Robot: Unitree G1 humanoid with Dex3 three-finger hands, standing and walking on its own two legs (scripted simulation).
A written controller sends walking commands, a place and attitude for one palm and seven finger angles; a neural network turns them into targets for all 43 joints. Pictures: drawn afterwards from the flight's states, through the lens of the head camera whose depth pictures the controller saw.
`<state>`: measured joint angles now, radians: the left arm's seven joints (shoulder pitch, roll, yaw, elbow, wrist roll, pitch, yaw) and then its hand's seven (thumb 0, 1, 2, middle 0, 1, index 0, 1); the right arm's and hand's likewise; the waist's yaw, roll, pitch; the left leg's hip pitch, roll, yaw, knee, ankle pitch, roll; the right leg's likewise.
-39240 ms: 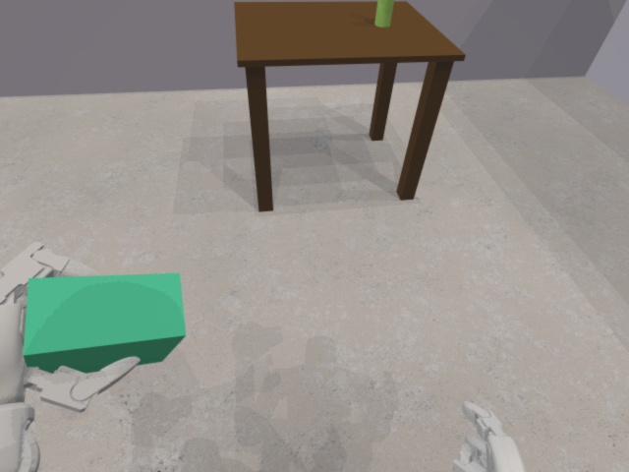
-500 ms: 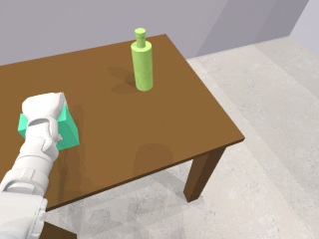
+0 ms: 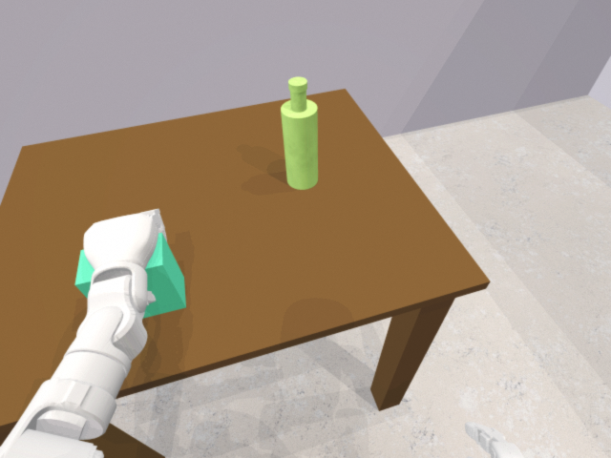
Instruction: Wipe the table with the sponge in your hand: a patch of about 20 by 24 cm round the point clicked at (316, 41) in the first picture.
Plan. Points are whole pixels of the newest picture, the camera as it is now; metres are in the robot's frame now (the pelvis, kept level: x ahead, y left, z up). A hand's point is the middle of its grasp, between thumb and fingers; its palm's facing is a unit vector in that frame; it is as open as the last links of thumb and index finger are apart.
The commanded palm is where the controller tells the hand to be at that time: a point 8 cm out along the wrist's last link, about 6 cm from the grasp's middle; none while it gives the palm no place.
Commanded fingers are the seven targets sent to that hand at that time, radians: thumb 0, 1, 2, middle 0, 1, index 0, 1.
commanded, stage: wipe back along the middle lane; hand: left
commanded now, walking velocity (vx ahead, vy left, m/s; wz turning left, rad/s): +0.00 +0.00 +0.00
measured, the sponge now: (141, 287) +0.35 +0.29 +0.00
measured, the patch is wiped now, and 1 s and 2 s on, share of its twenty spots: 0.60 0.65 0.70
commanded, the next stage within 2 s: slide across to the third lane in 0.38 s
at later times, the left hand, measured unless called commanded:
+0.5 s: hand (144, 293) +0.31 +0.25 +0.05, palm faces -0.02 -0.02 -1.00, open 10.3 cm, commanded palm +0.28 +0.24 +0.09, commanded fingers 0.00 0.10 1.30 -1.20 -1.60 -1.20 -1.60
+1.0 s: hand (166, 294) +0.31 +0.22 +0.05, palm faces -0.05 -0.02 -1.00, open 10.3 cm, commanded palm +0.29 +0.19 +0.10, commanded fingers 0.00 0.10 1.30 -1.20 -1.60 -1.20 -1.60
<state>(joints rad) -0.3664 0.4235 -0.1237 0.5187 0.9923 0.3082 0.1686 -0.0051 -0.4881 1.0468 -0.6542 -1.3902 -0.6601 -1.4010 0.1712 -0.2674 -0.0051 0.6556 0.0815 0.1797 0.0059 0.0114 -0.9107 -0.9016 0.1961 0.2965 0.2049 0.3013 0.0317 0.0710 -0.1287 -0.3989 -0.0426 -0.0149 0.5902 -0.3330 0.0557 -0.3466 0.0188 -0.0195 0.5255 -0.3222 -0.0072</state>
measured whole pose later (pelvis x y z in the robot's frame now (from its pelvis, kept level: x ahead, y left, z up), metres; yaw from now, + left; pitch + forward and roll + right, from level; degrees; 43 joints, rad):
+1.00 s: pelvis -0.01 -0.02 +0.00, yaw +1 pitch +4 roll +0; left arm -0.27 0.35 -0.25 0.36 0.99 0.38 0.14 0.00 -0.51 1.05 -0.69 -1.35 -0.69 -1.36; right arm 0.11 -0.27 -0.01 0.68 0.08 0.13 -0.03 0.01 -0.91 -0.90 0.19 0.30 0.20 0.30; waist 0.08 0.10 -0.09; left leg -0.31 -0.04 -0.03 0.54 -0.30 0.03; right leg -0.28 0.02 -0.03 0.52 -0.31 -0.03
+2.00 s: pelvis -0.05 -0.06 -0.01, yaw -1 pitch +8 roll +0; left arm -0.65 0.37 -0.13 0.93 1.01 0.26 0.21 0.00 -0.57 1.06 -0.76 -1.28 -0.77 -1.29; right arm 0.22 -0.28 -0.02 0.75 0.07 0.15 -0.06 0.01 -0.91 -0.90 0.20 0.30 0.20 0.30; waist -0.03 0.07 -0.11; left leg -0.48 0.01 -0.03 0.61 -0.27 0.00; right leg -0.46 0.07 -0.03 0.60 -0.28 -0.08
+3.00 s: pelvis -0.04 -0.01 -0.02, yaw -2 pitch +18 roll -3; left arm -1.06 0.52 -0.08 1.31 1.10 0.25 0.21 0.00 -0.58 1.07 -0.76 -1.29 -0.77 -1.30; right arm 0.32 -0.26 -0.01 0.75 0.04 0.11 0.00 0.01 -0.91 -0.90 0.20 0.30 0.21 0.30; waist -0.14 0.05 -0.15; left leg -0.74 0.00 -0.01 0.75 -0.33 0.04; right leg -0.68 0.06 -0.02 0.65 -0.29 -0.02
